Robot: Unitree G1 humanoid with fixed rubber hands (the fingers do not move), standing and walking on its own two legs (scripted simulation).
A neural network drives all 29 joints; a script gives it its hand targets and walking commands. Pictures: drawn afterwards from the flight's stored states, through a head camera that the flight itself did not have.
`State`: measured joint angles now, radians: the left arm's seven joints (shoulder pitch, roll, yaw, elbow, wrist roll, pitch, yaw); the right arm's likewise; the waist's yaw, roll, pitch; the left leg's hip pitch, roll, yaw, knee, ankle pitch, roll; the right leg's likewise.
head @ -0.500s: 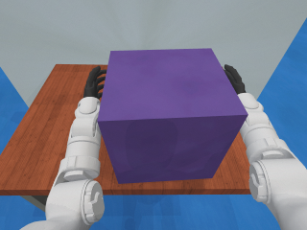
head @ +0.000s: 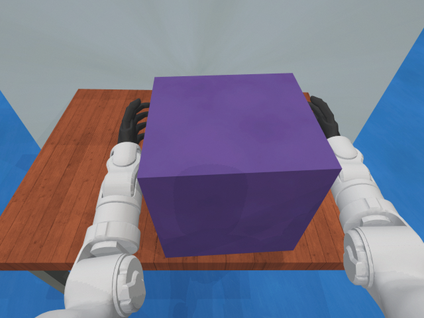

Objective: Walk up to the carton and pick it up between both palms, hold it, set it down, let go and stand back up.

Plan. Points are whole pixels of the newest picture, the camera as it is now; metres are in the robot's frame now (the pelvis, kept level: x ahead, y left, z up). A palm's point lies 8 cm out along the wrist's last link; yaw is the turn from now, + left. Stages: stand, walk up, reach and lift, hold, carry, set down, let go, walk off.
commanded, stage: set down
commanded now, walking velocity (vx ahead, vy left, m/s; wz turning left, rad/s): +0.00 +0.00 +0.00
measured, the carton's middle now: (227, 168) +0.40 -0.02 +0.06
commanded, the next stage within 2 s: none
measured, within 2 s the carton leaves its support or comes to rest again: rests again in 0.94 s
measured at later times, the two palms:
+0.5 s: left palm (131, 142) +0.40 +0.16 +0.13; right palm (326, 137) +0.42 -0.21 +0.13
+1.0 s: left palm (130, 158) +0.39 +0.17 +0.09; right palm (318, 148) +0.42 -0.21 +0.10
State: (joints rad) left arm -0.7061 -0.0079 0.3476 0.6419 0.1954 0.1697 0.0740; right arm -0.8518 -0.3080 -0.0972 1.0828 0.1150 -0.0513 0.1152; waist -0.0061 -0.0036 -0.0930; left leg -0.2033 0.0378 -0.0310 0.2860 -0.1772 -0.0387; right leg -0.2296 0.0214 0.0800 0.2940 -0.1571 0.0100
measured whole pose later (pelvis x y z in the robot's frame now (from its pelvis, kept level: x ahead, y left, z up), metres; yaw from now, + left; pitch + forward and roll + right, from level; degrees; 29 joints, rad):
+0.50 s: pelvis +0.00 +0.00 +0.00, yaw +0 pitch +6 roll +0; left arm -0.71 -0.03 0.40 0.65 0.22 0.13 0.04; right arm -0.84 -0.30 -0.15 1.07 0.07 -0.06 0.14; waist -0.01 0.00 -0.10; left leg -0.21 0.04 -0.03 0.28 -0.18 -0.04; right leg -0.23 0.02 0.08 0.29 -0.16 0.01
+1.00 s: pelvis +0.00 +0.00 +0.00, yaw +0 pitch +9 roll +0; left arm -0.71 0.04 0.21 0.89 0.02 -0.01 0.17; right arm -0.85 -0.34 0.01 1.22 0.24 -0.10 0.07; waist 0.03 0.00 -0.14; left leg -0.30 0.04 -0.03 0.32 -0.18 -0.04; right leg -0.31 0.03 0.08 0.29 -0.14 0.01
